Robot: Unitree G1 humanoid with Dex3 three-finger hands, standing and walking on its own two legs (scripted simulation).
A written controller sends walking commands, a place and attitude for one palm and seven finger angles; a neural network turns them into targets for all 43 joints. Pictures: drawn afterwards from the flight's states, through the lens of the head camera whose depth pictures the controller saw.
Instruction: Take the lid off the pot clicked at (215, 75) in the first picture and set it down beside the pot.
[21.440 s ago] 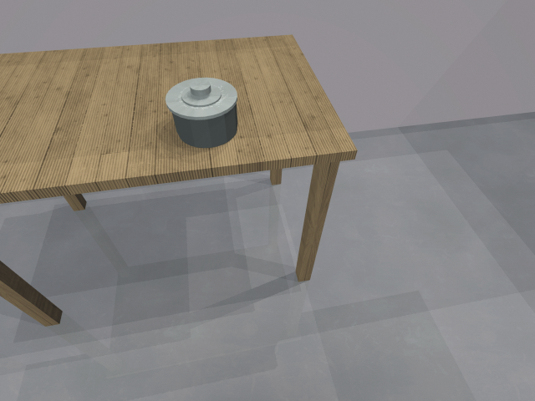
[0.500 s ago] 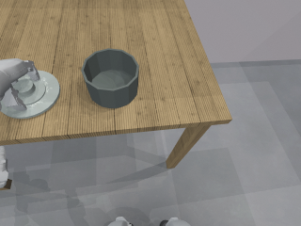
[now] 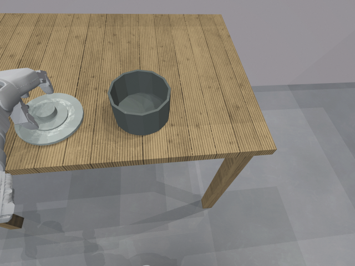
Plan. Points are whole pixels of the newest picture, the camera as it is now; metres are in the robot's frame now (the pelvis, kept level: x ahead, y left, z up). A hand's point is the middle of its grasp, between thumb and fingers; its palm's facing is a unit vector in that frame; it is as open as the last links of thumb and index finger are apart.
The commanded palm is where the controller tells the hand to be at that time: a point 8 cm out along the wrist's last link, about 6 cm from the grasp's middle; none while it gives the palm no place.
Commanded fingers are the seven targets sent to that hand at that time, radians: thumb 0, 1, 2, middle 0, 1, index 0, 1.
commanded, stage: raise the empty hand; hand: left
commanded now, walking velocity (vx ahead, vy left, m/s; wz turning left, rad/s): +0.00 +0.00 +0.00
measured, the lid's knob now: (46, 111) +0.49 +0.32 +0.01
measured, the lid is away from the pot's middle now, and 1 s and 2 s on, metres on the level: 0.24 0.24 0.24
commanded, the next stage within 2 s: draw the hand back to the body in 0.88 s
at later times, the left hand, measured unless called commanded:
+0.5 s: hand (16, 86) +0.46 +0.32 +0.13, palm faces -0.37 -0.11 -0.92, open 11.0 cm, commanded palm +0.47 +0.31 +0.20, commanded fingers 0.00 0.01 0.61 -0.34 -0.89 -0.34 -0.89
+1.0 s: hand (5, 74) +0.46 +0.32 +0.16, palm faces -0.37 -0.11 -0.92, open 11.0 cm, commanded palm +0.46 +0.31 +0.22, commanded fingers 0.00 0.01 0.61 -0.34 -0.89 -0.34 -0.89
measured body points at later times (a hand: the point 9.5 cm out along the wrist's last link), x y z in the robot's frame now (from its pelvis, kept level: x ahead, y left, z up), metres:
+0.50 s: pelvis +0.00 +0.00 +0.01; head +0.07 +0.01 +0.45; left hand +0.47 +0.32 +0.18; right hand +0.04 -0.28 -0.11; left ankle -0.01 +0.05 -0.72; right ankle -0.02 -0.15 -0.72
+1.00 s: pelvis +0.00 -0.01 +0.01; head +0.07 +0.00 +0.46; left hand +0.47 +0.32 +0.22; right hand +0.06 -0.28 -0.11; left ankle -0.01 +0.05 -0.72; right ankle -0.02 -0.15 -0.72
